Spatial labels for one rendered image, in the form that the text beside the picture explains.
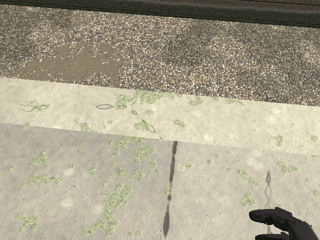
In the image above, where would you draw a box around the right robot hand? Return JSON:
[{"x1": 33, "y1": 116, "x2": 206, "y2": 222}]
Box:
[{"x1": 249, "y1": 207, "x2": 319, "y2": 240}]

